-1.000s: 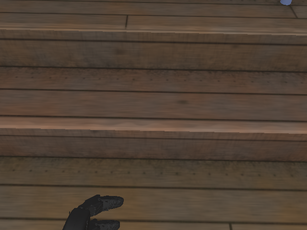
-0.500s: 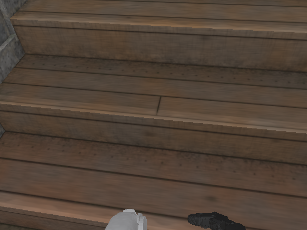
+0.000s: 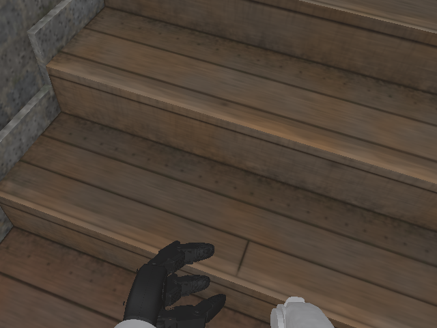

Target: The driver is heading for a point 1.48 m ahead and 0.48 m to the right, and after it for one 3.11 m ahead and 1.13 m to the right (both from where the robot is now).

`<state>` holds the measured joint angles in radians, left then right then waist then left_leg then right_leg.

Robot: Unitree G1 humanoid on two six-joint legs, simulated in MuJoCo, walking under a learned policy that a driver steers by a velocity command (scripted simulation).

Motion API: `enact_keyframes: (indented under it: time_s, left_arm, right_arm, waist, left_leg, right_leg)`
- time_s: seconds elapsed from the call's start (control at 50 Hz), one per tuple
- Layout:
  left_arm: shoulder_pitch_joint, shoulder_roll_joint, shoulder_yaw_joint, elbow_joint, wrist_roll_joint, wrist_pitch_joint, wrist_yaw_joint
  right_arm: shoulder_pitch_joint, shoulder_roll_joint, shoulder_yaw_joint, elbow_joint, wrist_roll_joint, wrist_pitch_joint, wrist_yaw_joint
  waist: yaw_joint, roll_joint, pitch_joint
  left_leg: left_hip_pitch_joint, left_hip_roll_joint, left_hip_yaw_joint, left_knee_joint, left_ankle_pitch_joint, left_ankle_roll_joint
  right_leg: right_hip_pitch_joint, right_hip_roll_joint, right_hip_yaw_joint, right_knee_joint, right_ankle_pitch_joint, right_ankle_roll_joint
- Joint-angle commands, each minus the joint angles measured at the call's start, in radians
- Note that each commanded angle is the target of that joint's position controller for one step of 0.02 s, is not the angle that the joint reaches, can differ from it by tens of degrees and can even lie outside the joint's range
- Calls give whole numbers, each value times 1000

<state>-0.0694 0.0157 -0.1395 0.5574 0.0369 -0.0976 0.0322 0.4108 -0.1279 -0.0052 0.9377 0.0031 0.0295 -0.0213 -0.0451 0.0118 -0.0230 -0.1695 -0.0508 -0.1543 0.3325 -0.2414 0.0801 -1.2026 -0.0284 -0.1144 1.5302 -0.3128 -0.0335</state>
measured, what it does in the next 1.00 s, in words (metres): climbs, turning right: right foot 0.17 m higher, then left foot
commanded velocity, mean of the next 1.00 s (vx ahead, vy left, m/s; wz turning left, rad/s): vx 0.03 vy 0.00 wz -0.39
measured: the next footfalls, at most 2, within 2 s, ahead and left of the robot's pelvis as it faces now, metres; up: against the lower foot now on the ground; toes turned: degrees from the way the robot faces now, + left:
right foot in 0.04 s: +0.21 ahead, -0.10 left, +0.17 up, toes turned -1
left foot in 0.72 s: +0.30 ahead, +0.09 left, +0.17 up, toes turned -22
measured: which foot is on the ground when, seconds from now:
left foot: down 0.00-0.08, up 0.10-0.70, down 0.72-1.00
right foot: up 0.00-0.02, down 0.04-0.72, up 0.74-1.00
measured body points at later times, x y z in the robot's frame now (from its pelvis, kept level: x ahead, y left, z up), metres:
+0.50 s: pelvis +0.12 -0.03 +0.12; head +0.13 -0.06 +0.57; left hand +0.25 +0.17 +0.01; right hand +0.23 -0.26 +0.00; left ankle +0.16 +0.15 -0.45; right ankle +0.17 -0.10 -0.58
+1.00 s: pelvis +0.16 +0.03 +0.14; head +0.19 +0.04 +0.59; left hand +0.42 +0.17 +0.04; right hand +0.19 -0.25 +0.05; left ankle +0.26 +0.10 -0.58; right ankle +0.10 -0.10 -0.46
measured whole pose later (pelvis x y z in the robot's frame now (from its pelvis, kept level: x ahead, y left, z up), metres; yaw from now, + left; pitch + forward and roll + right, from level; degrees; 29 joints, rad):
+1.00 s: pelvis +0.16 +0.03 +0.14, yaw -28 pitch +1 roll +0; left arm 0.19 0.24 0.02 0.57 0.00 0.06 0.05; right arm 0.23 -0.16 0.01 0.56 -0.04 0.04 -0.12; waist -0.01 -0.04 0.02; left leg -0.42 0.05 0.10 0.66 -0.26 0.05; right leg -0.72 0.01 0.06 1.42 -0.30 0.15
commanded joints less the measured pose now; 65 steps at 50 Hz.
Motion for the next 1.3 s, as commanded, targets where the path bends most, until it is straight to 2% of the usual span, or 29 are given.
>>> enact_keyframes:
  time_s: [0.02, 0.04, 0.06, 0.08, 0.1, 0.14, 0.18, 0.26, 0.3, 0.38, 0.46, 0.5, 0.56, 0.62, 0.66, 0.7, 0.74, 0.76, 0.8, 0.86, 0.92, 1.06, 1.1, 1.16, 1.18, 1.2, 1.22, 1.26, 1.3]
  left_arm:
    - [169, 240, 115, -19, -11, -13, -8]
    - [288, 268, 128, 33, -5, -12, -22]
    - [431, 311, 141, 118, 23, -6, -50]
    - [449, 299, 151, 174, 38, 27, -31]
    - [383, 256, 144, 184, 58, 62, 1]
    - [150, 166, 134, 151, -15, 69, 12]
    - [138, 130, 133, 191, -32, 42, -3]
    - [256, 152, 130, 204, -1, 35, -15]
    - [336, 207, 143, 196, 11, 48, 11]
    - [359, 246, 160, 125, -12, 97, 53]
    - [332, 261, 172, 49, -15, 124, 61]
    - [296, 274, 174, 13, -40, 150, 69]
    - [322, 269, 181, -45, -20, 192, 101]
    - [271, 308, 204, -98, -9, 169, 65]
    - [213, 284, 199, -104, -37, 141, 39]
    - [233, 246, 185, -78, -45, 125, 9]
    - [251, 144, 170, -64, -65, 116, -13]
    - [317, 264, 200, -62, -64, 107, -21]
    - [271, 333, 218, -43, -64, 126, -14]
    - [228, 266, 191, -63, -45, 151, 3]
    - [210, 260, 173, -70, -38, 149, 21]
    - [182, 224, 128, -68, -37, 136, 1]
    - [227, 255, 140, -60, -42, 134, -14]
    - [342, 267, 164, 15, -57, 135, -29]
    - [386, 297, 178, 31, -55, 131, -35]
    - [428, 356, 196, 28, -41, 122, -25]
    - [432, 385, 197, -6, -16, 104, -18]
    - [280, 283, 155, -39, -7, 77, -17]
    - [204, 224, 137, -62, -25, 70, -12]
  right_arm:
    - [-68, -256, -52, -91, 10, -34, -11]
    - [-108, -247, -48, -84, 21, -57, -1]
    - [-25, -216, -50, -65, -7, -75, 16]
    - [1, -154, -47, -66, -2, -85, 50]
    - [-1, -119, -43, -45, -14, -78, 75]
    - [-145, -104, -27, -166, -13, -52, 76]
    - [-126, -86, -8, -190, -28, -33, 46]
    - [-125, -73, 14, -239, -12, -52, 17]
    - [-156, -81, 16, -277, -16, -59, 14]
    - [-259, -90, 21, -365, -27, -66, -11]
    - [-238, -127, 5, -386, -9, -47, -29]
    - [-259, -108, 8, -416, 7, -44, -40]
    - [-307, -61, 32, -446, 29, -57, -43]
    - [-265, -124, 11, -405, 19, -78, -25]
    - [-186, -139, -8, -370, 27, -68, -31]
    - [-108, -140, -27, -325, 16, -47, -29]
    - [-112, -241, -53, -372, -44, -42, -33]
    - [-164, -239, -59, -432, -85, -53, -36]
    - [-269, -144, -29, -467, -45, -51, -47]
    - [-266, -170, -25, -448, -30, -15, -80]
    - [-200, -159, -17, -447, -47, 5, -98]
    - [-163, -223, -50, -435, -19, 2, -101]
    - [-222, -260, -65, -440, -5, -28, -77]
    - [-217, -225, -52, -387, 12, -27, -50]
    - [-173, -187, -43, -356, 1, -24, -40]
    - [-198, -112, -23, -368, -8, -27, -27]
    - [-281, -120, -25, -414, 8, -32, -36]
    - [-210, -160, -43, -365, 18, -15, -35]
    - [-198, -144, -36, -357, -14, -12, -34]
  waist:
    - [157, 217, -354]
    - [204, 199, -368]
    - [178, -23, -460]
    - [149, -311, -446]
    - [108, -447, -384]
    - [28, -83, -19]
    - [-45, 83, 68]
    - [-30, -29, 6]
    - [-2, -75, -38]
    - [35, -107, -94]
    - [49, -127, -104]
    - [50, -174, -58]
    - [84, -169, -45]
    - [103, -172, -78]
    - [47, -174, -70]
    - [16, -133, -44]
    - [32, 184, -68]
    - [68, 254, -120]
    - [73, 134, -7]
    - [66, 86, 43]
    - [28, 109, -7]
    - [-21, 113, -78]
    - [6, 136, -101]
    - [47, 119, -44]
    - [63, 59, -36]
    - [86, -150, -27]
    - [130, -300, -55]
    - [53, -190, 23]
    - [18, -100, 37]
  left_leg:
    - [254, 246, -3, 70, 1767, 107]
    - [327, 254, 20, 195, 1874, 121]
    - [198, 216, 37, 363, 1735, 121]
    - [-14, 39, 30, 665, 1068, 58]
    - [-191, -113, -32, 1115, 48, -37]
    - [-459, -106, -99, 1468, -144, -32]
    - [-521, 6, 1, 1381, -76, -2]
    - [-588, 33, 73, 1393, 81, -25]
    - [-668, 34, 72, 1428, 127, -47]
    - [-760, 57, 29, 1254, 154, -139]
    - [-795, 43, -9, 1243, 91, -201]
    - [-797, 28, 52, 1184, -18, -213]
    - [-768, 33, 50, 889, -224, -220]
    - [-524, 24, 117, 628, -183, -179]
    - [-284, 21, 125, 376, -76, -154]
    - [-53, 27, 122, 164, 87, -117]
    - [135, 376, -278, 69, 291, 46]
    - [-6, 485, -485, -15, 157, 171]
    - [-110, 367, -308, 9, -177, 147]
    - [-186, 240, -82, 55, -133, 124]
    - [-99, 257, -20, 70, -102, 158]
    - [-65, 331, -11, 42, -155, 156]
    - [-119, 363, -15, 30, -123, 145]
    - [-210, 314, 54, 106, -189, 121]
    - [-280, 255, 118, 224, -228, 76]
    - [-516, 147, 245, 536, -276, -40]
    - [-600, 77, 151, 814, -351, -95]
    - [-602, 96, 52, 1109, -211, -151]
    - [-624, 118, 41, 1017, -110, -167]
  right_leg:
    - [571, 99, -38, -314, -82, -59]
    - [641, 68, 63, -462, -39, -92]
    - [902, 17, 244, -478, 272, -163]
    - [1011, -119, 625, -865, 351, -311]
    - [957, -219, 975, -1158, 345, -405]
    - [610, -171, 829, -1087, -40, -287]
    - [503, -55, 490, -959, -89, -168]
    - [602, -15, 437, -990, 78, -188]
    - [704, -31, 477, -1010, 124, -206]
    - [847, -22, 577, -1012, -9, -186]
    - [909, -54, 695, -1027, -143, -210]
    - [915, -42, 696, -1069, -123, -225]
    - [990, -60, 761, -1107, -130, -209]
    - [910, -54, 692, -1125, -31, -177]
    - [799, -20, 672, -1100, 1, -154]
    - [704, 30, 598, -1005, 36, -129]
    - [399, 238, 328, -468, -331, -8]
    - [437, 160, 300, -267, -338, 66]
    - [382, 65, 272, -32, -185, 131]
    - [357, 77, 203, 86, 0, 172]
    - [328, 73, 165, 13, 49, 198]
    - [498, 9, 53, -441, -109, 143]
    - [670, -28, 88, -590, -127, 84]
    - [918, 31, 22, -942, -14, -2]
    - [1033, 33, 73, -1040, 40, -19]
    - [1167, -152, 374, -1142, -73, -89]
    - [1033, -323, 707, -1289, -259, -254]
    - [881, -286, 624, -1287, -268, -243]
    - [911, -200, 506, -1234, -223, -171]
Keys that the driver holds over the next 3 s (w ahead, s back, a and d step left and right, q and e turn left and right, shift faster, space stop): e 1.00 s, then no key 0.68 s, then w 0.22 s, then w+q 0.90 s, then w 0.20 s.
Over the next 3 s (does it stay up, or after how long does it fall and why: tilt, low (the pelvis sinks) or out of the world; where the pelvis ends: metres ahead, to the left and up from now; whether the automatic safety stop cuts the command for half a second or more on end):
stays up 0.72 -0.35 0.45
